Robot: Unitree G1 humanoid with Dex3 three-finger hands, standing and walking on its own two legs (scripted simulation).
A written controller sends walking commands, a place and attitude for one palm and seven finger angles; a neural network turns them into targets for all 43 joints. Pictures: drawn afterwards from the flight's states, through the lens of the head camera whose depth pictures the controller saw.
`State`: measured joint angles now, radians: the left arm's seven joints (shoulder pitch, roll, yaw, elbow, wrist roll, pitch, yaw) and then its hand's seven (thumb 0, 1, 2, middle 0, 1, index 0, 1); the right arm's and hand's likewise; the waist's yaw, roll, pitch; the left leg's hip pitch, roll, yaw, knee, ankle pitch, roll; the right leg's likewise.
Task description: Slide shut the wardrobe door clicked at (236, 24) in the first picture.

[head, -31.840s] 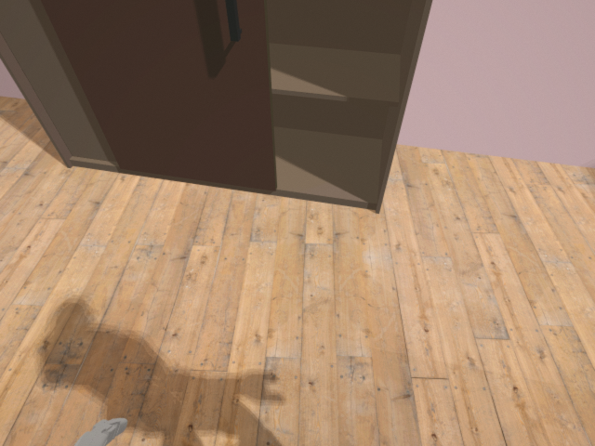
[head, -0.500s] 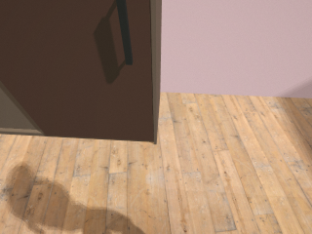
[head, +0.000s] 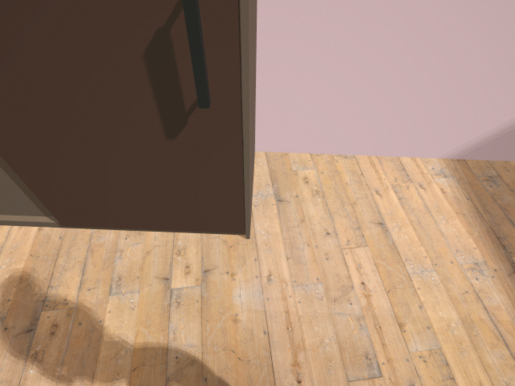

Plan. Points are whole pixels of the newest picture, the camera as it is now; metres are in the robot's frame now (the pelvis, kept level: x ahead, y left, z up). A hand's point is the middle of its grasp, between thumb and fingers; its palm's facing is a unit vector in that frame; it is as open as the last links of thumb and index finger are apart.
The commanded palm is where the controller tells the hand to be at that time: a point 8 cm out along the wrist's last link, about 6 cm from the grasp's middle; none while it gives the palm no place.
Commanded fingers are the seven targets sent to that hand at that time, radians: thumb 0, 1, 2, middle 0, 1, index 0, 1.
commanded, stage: look to check the result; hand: left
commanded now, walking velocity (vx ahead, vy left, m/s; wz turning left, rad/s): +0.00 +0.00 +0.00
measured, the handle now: (199, 49) +0.77 +0.17 +0.12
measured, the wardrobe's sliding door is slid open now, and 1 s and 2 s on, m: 0.00 0.00 0.00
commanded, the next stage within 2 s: stand and wait in 0.48 s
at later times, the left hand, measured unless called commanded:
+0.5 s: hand out of the picture +0.03 +0.18 -0.18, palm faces -0.02 -0.98 -0.21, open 7.4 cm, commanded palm none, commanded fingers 0.00 0.90 0.90 -0.20 -0.30 -0.20 -0.30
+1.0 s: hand out of the picture +0.04 +0.18 -0.17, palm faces -0.03 -0.97 -0.23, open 7.4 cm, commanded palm none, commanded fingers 0.00 0.90 0.90 -0.20 -0.30 -0.20 -0.30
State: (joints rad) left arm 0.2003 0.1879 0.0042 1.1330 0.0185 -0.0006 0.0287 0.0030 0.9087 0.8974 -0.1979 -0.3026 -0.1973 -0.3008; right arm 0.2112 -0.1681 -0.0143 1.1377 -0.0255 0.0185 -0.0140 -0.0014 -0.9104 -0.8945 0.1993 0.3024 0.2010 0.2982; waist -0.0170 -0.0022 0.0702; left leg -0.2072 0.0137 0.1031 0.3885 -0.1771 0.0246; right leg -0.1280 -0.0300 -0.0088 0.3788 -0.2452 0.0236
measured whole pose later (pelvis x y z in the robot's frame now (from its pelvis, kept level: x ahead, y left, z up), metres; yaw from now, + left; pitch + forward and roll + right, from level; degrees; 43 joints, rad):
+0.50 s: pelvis +0.01 +0.00 +0.00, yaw +0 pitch +0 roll +0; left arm 0.21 0.18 0.00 1.14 0.02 -0.01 0.03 0.00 0.91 0.90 -0.20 -0.30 -0.20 -0.30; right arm 0.17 -0.17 -0.01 1.13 -0.02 0.01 -0.02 0.00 -0.91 -0.89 0.20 0.30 0.20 0.30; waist -0.01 0.00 0.07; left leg -0.19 0.02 0.11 0.38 -0.19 0.02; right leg -0.12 -0.02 0.00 0.37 -0.26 0.02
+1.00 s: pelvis +0.02 -0.01 +0.00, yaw -1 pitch +0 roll +0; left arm 0.20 0.20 0.00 1.14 0.02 -0.01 0.03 0.00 0.91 0.90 -0.20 -0.30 -0.20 -0.30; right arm 0.19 -0.18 -0.01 1.15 -0.02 0.01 -0.02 0.00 -0.91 -0.89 0.20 0.30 0.20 0.30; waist -0.01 0.00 0.06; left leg -0.16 0.03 0.11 0.36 -0.19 0.01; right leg -0.09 -0.02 0.00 0.35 -0.25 0.01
